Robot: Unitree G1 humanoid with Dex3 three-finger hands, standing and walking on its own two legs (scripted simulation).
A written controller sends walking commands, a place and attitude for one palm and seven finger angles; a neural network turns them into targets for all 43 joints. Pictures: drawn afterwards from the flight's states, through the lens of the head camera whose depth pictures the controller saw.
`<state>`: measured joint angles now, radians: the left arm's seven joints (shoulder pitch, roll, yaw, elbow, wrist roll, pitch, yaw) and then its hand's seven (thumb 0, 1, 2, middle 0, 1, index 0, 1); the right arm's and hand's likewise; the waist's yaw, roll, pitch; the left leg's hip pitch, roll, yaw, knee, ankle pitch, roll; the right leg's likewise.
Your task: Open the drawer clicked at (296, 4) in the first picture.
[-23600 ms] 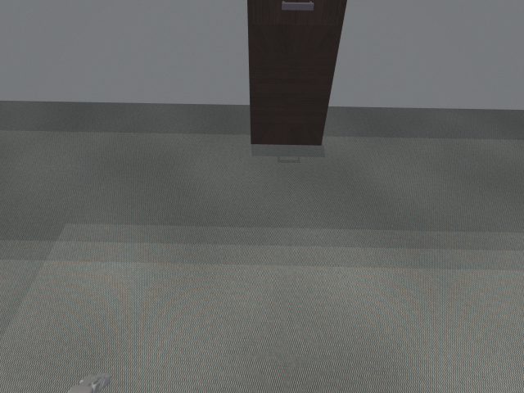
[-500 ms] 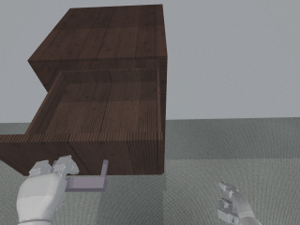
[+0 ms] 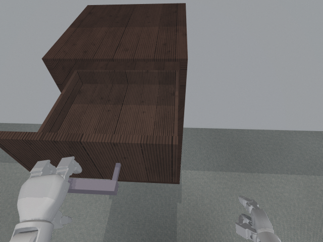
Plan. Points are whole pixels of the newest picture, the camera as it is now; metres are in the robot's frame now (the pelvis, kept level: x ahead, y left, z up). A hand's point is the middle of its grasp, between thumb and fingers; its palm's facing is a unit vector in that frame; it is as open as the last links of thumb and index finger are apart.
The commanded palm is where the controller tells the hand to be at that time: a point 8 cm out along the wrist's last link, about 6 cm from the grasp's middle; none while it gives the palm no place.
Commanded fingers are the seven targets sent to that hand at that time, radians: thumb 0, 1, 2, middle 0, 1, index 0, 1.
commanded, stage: open the thumb to release the handle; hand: left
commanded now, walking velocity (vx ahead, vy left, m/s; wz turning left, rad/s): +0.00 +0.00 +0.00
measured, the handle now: (89, 176) +0.24 +0.20 +0.06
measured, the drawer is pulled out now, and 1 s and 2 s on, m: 0.30 0.29 0.29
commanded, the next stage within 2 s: lift the hand off the handle in 0.02 s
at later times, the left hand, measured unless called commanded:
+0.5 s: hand (59, 197) +0.19 +0.26 +0.05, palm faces +0.09 -0.07 -0.99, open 13.8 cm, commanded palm +0.17 +0.25 +0.11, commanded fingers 0.00 -0.50 0.30 -0.30 -1.20 -0.30 -1.20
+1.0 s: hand (54, 183) +0.20 +0.25 +0.11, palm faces +0.07 -0.08 -0.99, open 13.3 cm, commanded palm +0.18 +0.24 +0.18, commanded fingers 0.00 -0.50 0.30 -0.30 -1.20 -0.30 -1.20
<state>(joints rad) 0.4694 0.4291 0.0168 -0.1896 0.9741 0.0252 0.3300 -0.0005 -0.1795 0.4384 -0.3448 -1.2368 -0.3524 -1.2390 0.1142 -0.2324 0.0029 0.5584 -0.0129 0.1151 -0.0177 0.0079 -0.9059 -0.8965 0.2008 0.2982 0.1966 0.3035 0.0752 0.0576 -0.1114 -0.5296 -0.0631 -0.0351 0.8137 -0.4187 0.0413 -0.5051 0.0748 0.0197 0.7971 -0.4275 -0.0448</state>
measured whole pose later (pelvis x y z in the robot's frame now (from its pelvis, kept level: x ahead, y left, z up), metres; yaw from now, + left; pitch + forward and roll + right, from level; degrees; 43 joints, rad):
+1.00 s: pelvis -0.01 +0.00 +0.02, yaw +1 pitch +2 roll +0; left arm 0.34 0.50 -0.04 -0.28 0.91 0.08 0.14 0.00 -0.49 0.30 -0.35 -1.21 -0.42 -1.25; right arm 0.09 -0.24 0.02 0.58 0.01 0.11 -0.04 0.01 -0.91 -0.90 0.20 0.30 0.20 0.30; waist 0.11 0.09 -0.05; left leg -0.33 -0.07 -0.05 0.62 -0.32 0.04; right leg -0.31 0.06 0.02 0.62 -0.34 -0.04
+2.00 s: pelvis -0.02 -0.01 +0.03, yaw +2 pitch -1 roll +0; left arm 0.18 0.62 0.09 -0.43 0.75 0.14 -0.12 0.00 -0.49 0.30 -0.32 -1.20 -0.32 -1.20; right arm 0.09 -0.27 0.05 0.56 0.05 0.11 -0.01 0.01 -0.91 -0.90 0.20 0.30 0.19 0.30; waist 0.10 0.11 -0.02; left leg -0.25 -0.07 -0.07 0.52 -0.25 0.03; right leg -0.22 0.06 0.00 0.51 -0.28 -0.05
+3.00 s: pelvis +0.01 +0.00 +0.03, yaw +2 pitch -2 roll +0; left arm 0.51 0.39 0.35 -0.62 -0.09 -0.13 0.10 0.00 0.21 0.61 -0.26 -0.74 -0.26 -0.74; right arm 0.18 -0.22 0.02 0.63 0.03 -0.12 -0.05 0.01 -0.90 -0.90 0.20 0.30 0.20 0.30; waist 0.04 0.06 -0.01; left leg -0.18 -0.07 -0.07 0.50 -0.29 0.04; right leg -0.14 0.06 0.00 0.46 -0.30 -0.04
